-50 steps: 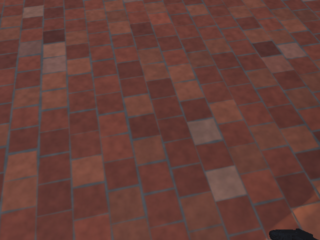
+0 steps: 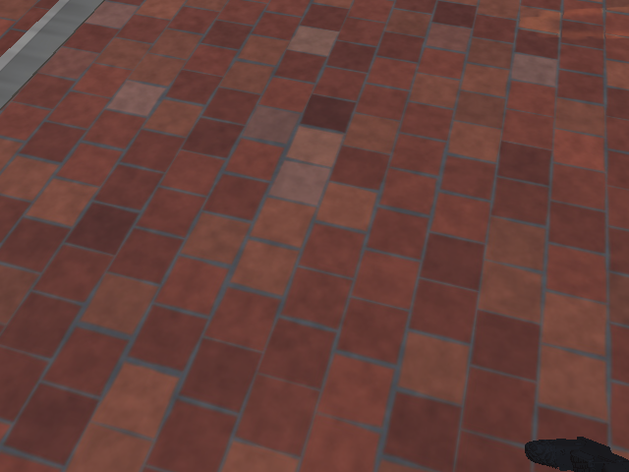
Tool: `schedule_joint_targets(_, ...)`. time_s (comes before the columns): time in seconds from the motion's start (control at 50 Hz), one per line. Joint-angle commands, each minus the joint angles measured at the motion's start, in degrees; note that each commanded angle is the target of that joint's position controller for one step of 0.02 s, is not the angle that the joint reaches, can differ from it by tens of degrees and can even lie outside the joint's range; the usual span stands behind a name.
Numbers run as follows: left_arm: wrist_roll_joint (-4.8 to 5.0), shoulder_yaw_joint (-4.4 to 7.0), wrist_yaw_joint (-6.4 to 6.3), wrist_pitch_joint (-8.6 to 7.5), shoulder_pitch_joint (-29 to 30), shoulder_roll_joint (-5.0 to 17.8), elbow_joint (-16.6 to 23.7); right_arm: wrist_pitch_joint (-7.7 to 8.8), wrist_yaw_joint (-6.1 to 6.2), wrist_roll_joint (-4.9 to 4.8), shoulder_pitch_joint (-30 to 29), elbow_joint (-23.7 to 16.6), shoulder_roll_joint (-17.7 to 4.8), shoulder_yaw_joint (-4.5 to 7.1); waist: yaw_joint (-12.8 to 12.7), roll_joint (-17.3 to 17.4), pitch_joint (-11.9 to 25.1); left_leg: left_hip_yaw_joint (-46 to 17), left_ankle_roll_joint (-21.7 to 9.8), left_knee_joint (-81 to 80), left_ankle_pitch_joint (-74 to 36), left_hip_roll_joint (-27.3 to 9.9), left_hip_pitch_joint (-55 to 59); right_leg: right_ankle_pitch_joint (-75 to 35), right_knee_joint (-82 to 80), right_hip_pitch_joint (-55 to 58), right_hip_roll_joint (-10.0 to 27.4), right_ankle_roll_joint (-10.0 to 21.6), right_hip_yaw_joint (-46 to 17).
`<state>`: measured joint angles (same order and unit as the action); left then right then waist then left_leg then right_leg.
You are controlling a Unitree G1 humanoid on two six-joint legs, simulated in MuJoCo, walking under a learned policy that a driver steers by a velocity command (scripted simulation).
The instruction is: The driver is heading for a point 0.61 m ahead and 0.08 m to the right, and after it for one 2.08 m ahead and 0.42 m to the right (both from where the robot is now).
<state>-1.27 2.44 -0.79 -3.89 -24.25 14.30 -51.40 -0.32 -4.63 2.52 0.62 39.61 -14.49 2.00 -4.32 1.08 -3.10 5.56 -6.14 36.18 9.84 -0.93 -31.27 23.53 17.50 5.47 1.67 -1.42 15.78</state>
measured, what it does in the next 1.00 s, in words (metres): walks ahead: left foot, then right foot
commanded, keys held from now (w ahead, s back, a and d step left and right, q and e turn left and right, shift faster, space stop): w+q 0.14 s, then w+e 0.06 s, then e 0.70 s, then w+e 0.10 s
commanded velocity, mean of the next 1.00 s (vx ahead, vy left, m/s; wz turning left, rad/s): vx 0.23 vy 0.00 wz -0.16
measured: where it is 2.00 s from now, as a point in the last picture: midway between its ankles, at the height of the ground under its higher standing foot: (375, 420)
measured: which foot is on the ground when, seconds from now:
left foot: up 0.00-0.02, down 0.04-0.56, up 0.58-1.00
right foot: down 0.00-0.02, up 0.04-0.52, down 0.54-1.00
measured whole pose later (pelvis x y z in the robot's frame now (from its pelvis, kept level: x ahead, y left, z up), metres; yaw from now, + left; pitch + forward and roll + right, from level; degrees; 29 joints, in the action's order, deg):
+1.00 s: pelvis +0.32 +0.05 +0.01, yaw -14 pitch +2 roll +1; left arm -1.4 5.1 0.5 3.1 -14.9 16.5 -45.4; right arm -1.6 1.9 0.8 9.9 44.7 -15.7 1.5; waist -2.4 -0.4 -1.0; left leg -4.5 1.5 40.3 24.7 1.9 -20.6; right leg 7.3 25.7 -19.0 -9.0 4.6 -11.0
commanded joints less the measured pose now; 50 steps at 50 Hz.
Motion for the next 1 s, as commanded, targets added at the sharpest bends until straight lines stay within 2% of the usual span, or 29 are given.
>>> schedule_joint_targets(0.02, 0.25, 2.51, -0.66, 0.79, 0.03, 11.88, 2.3, 1.26, 1.33, 0.65, 11.91, 0.08, -6.36, 2.56, 8.67, -5.7, 8.14, 2.83, -4.66, -5.59, 3.99, 6.87, 18.86, -62.16, 22.63, -3.83, 13.25, 6.05, -1.49)
schedule_joint_targets(0.04, -0.04, 2.1, -0.55, 0.85, 0.22, 10.76, 3.81, 1.5, 2.39, 1.16, 21.91, 2.97, -10.52, 4.22, 12.74, -0.68, 14.44, -7.18, -7.44, -8.3, 8.6, 0.68, 34.2, -45.48, 39.36, -15.49, 11.75, 4.24, -1.17)
schedule_joint_targets(0.06, -0.04, 0.52, 0.85, 0.52, -1.96, 3.32, 8.26, 1.28, 3.21, 0.18, 20.06, 1.86, -17.55, 5.72, 7.83, 13.5, 19.03, -37.69, -15.2, -11.51, 9.1, -17.48, 52.06, 8.06, 59.17, -42.15, 1.25, 0.54, -3.65)
schedule_joint_targets(0.08, -0.49, 1.62, 0.92, 0.0, 5.81, 8.85, 9.94, 0.54, 3.74, -1.43, 23.63, 0.89, -17.09, 5.87, 12.62, 4.96, 21.29, -48.84, -17.0, -18.67, 6.64, -19.26, 51.73, 7.06, 64.55, -48.38, -1.35, 0.44, -15.61)
schedule_joint_targets(0.1, 0.35, 1.45, 1.12, -0.57, 9.77, 8.37, 11.25, 0.41, 4.27, -1.71, 20.73, 2.38, -15.25, 5.41, 10.78, 2.4, 12.26, -38.09, -15.32, -19.19, 0.7, -17.39, 45.75, 0.02, 62.32, -51.51, 2.27, 1.18, -17.4)
schedule_joint_targets(0.12, 0.5, 1.02, 1.0, -1.14, 8.97, 7.62, 10.6, 0.68, 4.45, -2.07, 18.01, 2.7, -11.93, 4.57, 8.02, -0.06, 6.73, -32.01, -13.2, -19.91, -7.02, -14.8, 36.86, -4.04, 56.32, -48.16, 4.23, 1.35, -16.96)
schedule_joint_targets(0.14, -0.06, 1.09, 0.89, -0.76, 8.23, 7.45, 9.83, 1.15, 4.55, -2.09, 15.42, 2.51, -10.17, 4.02, 5.49, -1.16, 4.08, -27.34, -11.22, -20.56, -13.15, -11.46, 30.7, -4.7, 52.36, -44.07, 5.4, 1.07, -17.19)
schedule_joint_targets(0.16, -0.88, 0.9, 1.03, 0.33, 5.2, 6.94, 8.77, 1.65, 4.63, -2.21, 13.35, 2.29, -8.0, 3.2, 3.14, -0.86, 4.3, -23.14, -10.24, -21.5, -17.29, -9.66, 26.85, -4.93, 50.13, -39.74, 5.98, 0.65, -17.17)
schedule_joint_targets(0.18, -1.29, 0.78, 1.32, 1.41, 3.21, 6.25, 7.68, 2.41, 4.4, -2.19, 13.07, 2.35, -6.66, 2.61, 2.24, -0.45, 5.24, -20.77, -9.75, -22.29, -20.15, -8.87, 24.82, -5.05, 48.49, -36.8, 6.03, 0.41, -16.68)
schedule_joint_targets(0.24, -0.91, 0.56, 2.04, 2.67, 3.95, 4.46, 6.97, 4.13, 3.98, -2.15, 16.0, 4.88, -7.0, 2.3, 1.96, -0.15, 3.17, -14.78, -8.24, -24.17, -33.85, -7.73, 22.38, -9.54, 43.56, -36.21, 5.34, 0.05, -14.67)
schedule_joint_targets(0.3, -0.19, 0.43, 2.03, 2.85, 8.06, 4.02, 7.43, 4.43, 4.08, -1.93, 17.61, 6.55, -7.0, 1.84, 3.07, 1.2, 1.95, -8.76, -3.9, -23.29, -45.05, -6.32, 23.75, -15.81, 36.76, -37.24, 4.23, 0.69, -14.0)
schedule_joint_targets(0.38, 0.6, -0.23, 2.06, 2.69, 13.24, 2.77, 7.94, 4.3, 5.05, -1.58, 18.63, 8.17, -6.13, 1.03, 5.49, 2.78, 1.62, -3.79, -0.92, -22.76, -45.59, -6.27, 27.0, -23.06, 25.69, -34.91, 1.2, 2.47, -13.56)
schedule_joint_targets(0.44, -0.09, -0.13, 1.98, 2.5, 14.37, 3.6, 8.18, 3.71, 6.25, -1.54, 19.08, 9.28, -6.53, 0.99, 5.99, 2.94, 1.71, -2.87, -0.61, -18.93, -48.49, -8.11, 32.07, -21.08, 20.91, -34.08, -0.95, 3.78, -12.36)
schedule_joint_targets(0.5, -0.66, 0.6, 1.77, 2.07, 8.54, 5.31, 6.73, 2.84, 7.47, -1.78, 17.66, 9.4, -8.29, 1.61, 3.75, 3.83, 3.77, -3.03, -0.19, -7.73, -58.5, -9.39, 35.13, -12.72, 16.82, -28.76, -4.58, 6.48, -10.6)
schedule_joint_targets(0.52, -0.68, 1.01, 1.55, 1.61, 4.09, 5.93, 5.55, 2.55, 7.64, -1.76, 16.73, 9.22, -8.92, 1.87, 1.57, 3.11, 5.34, -2.64, 0.31, -0.14, -55.75, -8.77, 34.52, -14.52, 12.22, -24.37, -5.11, 7.79, -11.36)
schedule_joint_targets(0.54, -0.99, 1.65, 1.22, 0.96, -1.27, 7.48, 4.53, 2.57, 7.64, -2.13, 14.62, 8.17, -9.78, 2.15, -2.06, 0.51, 8.02, -0.64, 1.76, 12.26, -43.86, -5.93, 29.01, -30.2, 6.43, -15.8, -1.89, 10.18, -16.0)
schedule_joint_targets(0.56, -0.72, 3.31, 0.78, 0.91, -2.89, 14.13, 5.03, 2.96, 7.35, -2.1, 16.44, 5.33, -6.6, 1.45, -0.24, -9.99, 12.21, 2.55, 4.22, 31.69, -2.91, 3.3, 14.32, -67.59, 10.75, -3.46, 12.95, 16.86, -33.47)
schedule_joint_targets(0.58, 1.7, 3.83, 0.69, 1.78, -2.3, 14.97, 4.78, 2.14, 6.7, -1.97, 20.5, 5.24, -4.1, 1.03, 2.56, -14.45, 19.87, -5.36, 5.52, 42.73, 25.34, 9.55, 3.81, -80.05, 8.43, 3.04, 20.56, 26.82, -47.77)
schedule_joint_targets(0.6, 2.97, 3.7, 0.91, 2.38, 1.36, 12.77, 6.2, 1.4, 6.48, -0.52, 20.07, 6.36, -5.11, 0.79, 2.99, -5.73, 16.78, -10.04, 5.79, 43.8, 22.48, 4.37, 2.72, -66.7, 6.38, -2.4, 19.24, 26.0, -43.17)
schedule_joint_targets(0.62, 2.31, 2.95, 0.77, 3.13, 6.04, 9.46, 7.41, 1.06, 6.37, -0.72, 16.5, 5.96, -5.99, 1.07, 3.41, -2.46, 9.28, -9.66, 6.22, 41.66, 19.66, 2.83, 0.98, -53.43, 3.64, -10.07, 15.75, 23.97, -39.42)
schedule_joint_targets(0.64, 1.58, 2.17, 0.63, 3.93, 8.85, 6.98, 7.85, 0.75, 6.39, -0.71, 14.19, 5.37, -6.37, 1.29, 4.65, 0.2, 4.55, -9.21, 6.68, 37.09, 17.71, 1.24, 0.51, -43.94, 1.12, -15.73, 12.36, 20.99, -36.56)
schedule_joint_targets(0.66, 1.47, 2.07, 0.4, 4.28, 9.61, 6.62, 7.96, 0.01, 6.34, -0.43, 13.41, 4.63, -6.35, 1.29, 5.19, -0.91, 3.27, -8.94, 7.29, 33.06, 15.8, 0.41, 1.78, -39.27, -0.22, -18.85, 9.58, 19.02, -34.41)
schedule_joint_targets(0.7, 0.81, 2.53, 0.6, 4.44, 9.3, 8.04, 7.82, -1.38, 6.17, -0.39, 15.14, 4.91, -4.88, 0.91, 5.62, -3.25, 5.38, -7.65, 8.3, 29.72, 13.32, 1.47, 4.95, -36.57, -0.54, -21.04, 6.68, 17.25, -32.19)
schedule_joint_targets(0.76, 0.56, 3.39, 0.77, 4.52, 8.66, 10.1, 7.94, -1.92, 6.36, -0.98, 13.8, 4.19, -4.58, 0.77, 4.8, -4.94, 6.86, -7.67, 9.27, 22.95, 12.31, 1.33, 4.22, -29.07, -0.91, -20.24, 5.35, 15.8, -33.32)
schedule_joint_targets(0.82, 0.41, 3.86, 0.65, 5.37, 8.31, 10.64, 8.41, -2.33, 6.71, -1.17, 10.27, 2.94, -5.37, 0.96, 3.06, -7.07, 6.74, -8.53, 9.67, 18.06, 11.24, 1.08, 2.74, -15.08, -2.23, -19.25, 4.81, 14.58, -37.08)
schedule_joint_targets(0.9, 0.0, 4.39, 0.69, 6.14, 8.46, 11.01, 8.88, -1.84, 7.0, -1.67, 7.75, 1.74, -5.54, 0.89, 1.86, -8.12, 5.73, -9.43, 9.24, 12.0, 11.85, 1.92, 3.51, -8.89, -2.08, -18.5, 4.66, 13.82, -41.61)
schedule_joint_targets(0.94, -0.13, 4.68, 0.93, 6.34, 8.31, 11.25, 8.96, -1.0, 6.73, -1.59, 8.19, 1.34, -5.95, 0.79, 1.83, -8.66, 7.19, -9.05, 8.56, 8.5, 14.17, 2.93, 6.61, 1.14, -2.95, -18.55, 4.17, 14.25, -44.42)
schedule_joint_targets(0.98, -0.39, 4.88, 1.36, 6.61, 9.91, 11.24, 9.35, -0.04, 6.6, -1.83, 9.87, 1.22, -6.07, 0.66, 3.08, -9.51, 6.43, -8.62, 7.12, 2.48, 17.07, 4.43, 12.06, 8.25, -3.35, -21.69, 3.53, 14.07, -46.92)
schedule_joint_targets(1.0, -0.31, 4.94, 1.53, 6.77, 11.61, 11.05, 9.69, 0.48, 6.7, -2.12, 12.53, 1.78, -5.71, 0.53, 5.0, -9.16, 5.54, -8.34, 5.84, -3.5, 16.68, 5.21, 17.74, 10.6, -2.91, -25.5, 2.36, 12.98, -47.05)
